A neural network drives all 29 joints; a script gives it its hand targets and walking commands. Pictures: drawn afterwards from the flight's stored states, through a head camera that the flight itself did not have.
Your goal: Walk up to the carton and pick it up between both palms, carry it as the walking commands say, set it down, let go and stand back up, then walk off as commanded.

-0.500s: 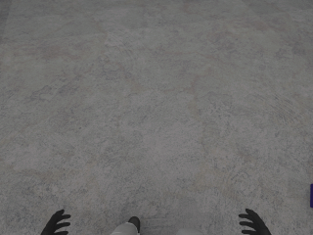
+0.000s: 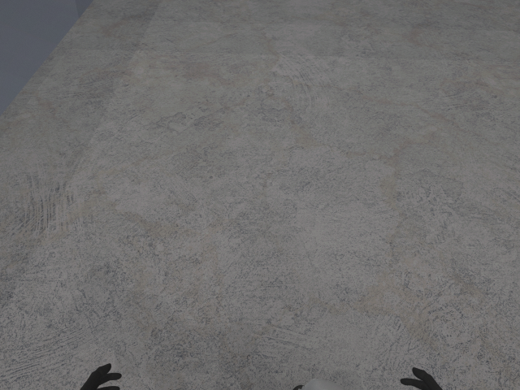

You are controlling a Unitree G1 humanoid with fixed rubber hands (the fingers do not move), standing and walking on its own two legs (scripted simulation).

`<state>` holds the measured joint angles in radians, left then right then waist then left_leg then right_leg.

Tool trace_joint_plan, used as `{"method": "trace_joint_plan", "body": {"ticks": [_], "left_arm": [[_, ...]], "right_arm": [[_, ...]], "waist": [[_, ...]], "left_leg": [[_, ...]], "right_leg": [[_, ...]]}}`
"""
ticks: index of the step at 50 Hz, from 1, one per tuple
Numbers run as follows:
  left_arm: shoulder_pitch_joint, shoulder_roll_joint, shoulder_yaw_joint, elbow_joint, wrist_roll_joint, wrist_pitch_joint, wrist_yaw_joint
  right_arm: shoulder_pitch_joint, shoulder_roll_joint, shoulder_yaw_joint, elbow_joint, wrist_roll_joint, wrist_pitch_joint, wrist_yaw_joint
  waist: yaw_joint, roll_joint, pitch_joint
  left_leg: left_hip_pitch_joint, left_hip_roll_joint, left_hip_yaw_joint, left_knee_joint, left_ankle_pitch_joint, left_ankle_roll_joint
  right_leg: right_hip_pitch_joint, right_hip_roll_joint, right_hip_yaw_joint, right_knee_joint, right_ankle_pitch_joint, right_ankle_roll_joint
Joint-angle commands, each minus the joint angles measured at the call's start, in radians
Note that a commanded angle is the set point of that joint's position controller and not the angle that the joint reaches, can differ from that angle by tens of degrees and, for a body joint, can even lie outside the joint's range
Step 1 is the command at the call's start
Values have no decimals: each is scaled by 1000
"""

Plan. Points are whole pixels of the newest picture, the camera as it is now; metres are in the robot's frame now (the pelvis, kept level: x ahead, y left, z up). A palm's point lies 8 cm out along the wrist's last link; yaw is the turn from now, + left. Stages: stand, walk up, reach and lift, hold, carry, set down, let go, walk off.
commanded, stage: stand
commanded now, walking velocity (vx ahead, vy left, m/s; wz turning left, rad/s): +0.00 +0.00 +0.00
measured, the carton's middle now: out of the picture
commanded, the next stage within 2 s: none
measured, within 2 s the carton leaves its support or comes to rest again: neither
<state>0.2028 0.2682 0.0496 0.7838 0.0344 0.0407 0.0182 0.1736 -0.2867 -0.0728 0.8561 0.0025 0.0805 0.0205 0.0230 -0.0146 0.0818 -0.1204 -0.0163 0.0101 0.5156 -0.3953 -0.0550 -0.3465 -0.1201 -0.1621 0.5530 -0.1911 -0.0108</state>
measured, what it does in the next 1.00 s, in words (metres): steps on the spot: left foot, then right foot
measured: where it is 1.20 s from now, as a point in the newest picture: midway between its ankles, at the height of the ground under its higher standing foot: outside the picture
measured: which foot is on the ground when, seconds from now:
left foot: up 0.00-0.00, down 0.02-1.00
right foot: down 0.00-0.02, up 0.04-0.32, down 0.34-1.00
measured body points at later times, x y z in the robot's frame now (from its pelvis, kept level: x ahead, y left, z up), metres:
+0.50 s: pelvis -0.06 +0.00 +0.01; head -0.06 -0.01 +0.46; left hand -0.03 +0.25 -0.13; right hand -0.01 -0.25 -0.14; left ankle -0.07 +0.12 -0.73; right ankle -0.07 -0.12 -0.73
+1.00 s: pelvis -0.07 -0.01 +0.01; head -0.07 -0.01 +0.46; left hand -0.08 +0.22 -0.15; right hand -0.09 -0.23 -0.15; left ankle -0.07 +0.12 -0.73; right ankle -0.07 -0.12 -0.73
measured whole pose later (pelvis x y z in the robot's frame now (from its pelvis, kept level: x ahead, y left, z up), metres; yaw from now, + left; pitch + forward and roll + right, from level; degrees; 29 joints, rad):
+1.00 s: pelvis -0.07 -0.01 +0.01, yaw +1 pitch -1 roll +0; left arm 0.31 0.17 0.01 1.08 0.01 0.00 0.02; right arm 0.30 -0.16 0.00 1.16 -0.01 0.00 -0.03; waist 0.01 0.00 0.02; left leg -0.18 0.01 -0.01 0.40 -0.20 -0.02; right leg -0.18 -0.01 -0.04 0.42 -0.22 -0.01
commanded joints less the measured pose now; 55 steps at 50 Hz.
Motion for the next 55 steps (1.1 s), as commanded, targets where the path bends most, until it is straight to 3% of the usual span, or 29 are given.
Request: {"method": "trace_joint_plan", "body": {"ticks": [1, 2, 3, 5, 7, 11, 14, 16, 17, 18, 19, 21, 25, 30, 55], "left_arm": [[117, 109, 36, -16, -6, -7, -29], [-13, 71, 22, -69, -17, -4, -18], [-68, 99, 23, -61, -21, 11, -12], [23, 82, 23, -5, -29, 18, -29], [98, 87, 30, 39, -7, 18, -29], [62, 56, 12, 44, -17, 17, -20], [86, 44, 4, 64, -29, 14, 0], [155, 34, -2, 101, -33, -1, 12], [181, 66, 4, 112, -21, -16, 16], [190, 113, 8, 115, -8, -30, 16], [145, 106, 6, 130, -24, -33, 4], [112, 56, -5, 130, -24, -43, -8], [117, 53, -6, 158, -28, -45, 1], [112, 41, -8, 182, -26, -45, 4], [176, -33, -32, 306, -24, -50, 12]], "right_arm": [[160, -149, -23, 2, -27, -30, -13], [105, -247, -37, -26, -31, -36, -17], [54, -167, -18, -29, -48, -47, -17], [-73, -87, 19, -42, -45, -57, -30], [-72, -79, 30, -35, -25, -68, -38], [20, -80, 39, 18, -25, -75, -43], [33, -95, 37, 52, -24, -75, -46], [23, -90, 36, 76, -17, -75, -47], [47, -67, 42, 87, -16, -80, -44], [80, -46, 43, 92, -12, -87, -37], [64, -1, 53, 105, 1, -84, -38], [25, -48, 41, 132, -12, -76, -40], [62, -24, 42, 184, -18, -73, -39], [98, -7, 49, 231, -19, -74, -44], [197, 58, 62, 306, -16, -85, -60]], "waist": [[-19, 95, -132], [-76, 349, -52], [-86, 201, -18], [0, 179, 11], [6, 194, -20], [-45, 189, -18], [-47, 187, -23], [-7, 134, -40], [-5, 101, -74], [-32, 2, -98], [-42, -113, -62], [-9, -78, -34], [-17, -50, -2], [-18, -21, 5], [-15, 18, -1]], "left_leg": [[236, 220, -251, -350, 44, 65], [-25, 437, -402, -328, 193, 191], [-115, 409, -323, -326, 180, 229], [-151, 256, -167, -309, 253, 169], [-92, 219, -122, -262, 430, 166], [-15, 208, -137, -217, 447, 187], [-6, 226, -198, -194, 451, 214], [-46, 214, -194, -169, 455, 168], [-98, 192, -191, -165, 407, 125], [-151, 134, -140, -140, 328, 96], [-62, 82, -99, -217, 261, 77], [4, 85, -91, -191, 272, 69], [-19, 91, -92, -195, 264, 67], [-41, 83, -82, -195, 240, 57], [-80, 94, -89, -180, 248, 63]], "right_leg": [[-134, -78, 103, 50, -94, 35], [-195, 27, 41, 156, -376, 65], [-118, -9, 150, 294, -335, 60], [-86, 26, 166, 376, -191, 50], [-75, 43, 157, 404, -177, 55], [-39, 68, 123, 209, -212, 61], [43, 93, 111, 39, -242, 47], [208, 74, 123, -229, 22, 33], [326, 12, 183, -259, 105, 37], [398, -93, 270, -218, 313, 27], [248, -83, 253, -204, 248, -7], [171, -36, 234, -248, 80, 8], [144, -12, 231, -283, -64, 1], [123, -15, 250, -299, -141, -11], [118, 26, 212, -219, -19, -14]]}}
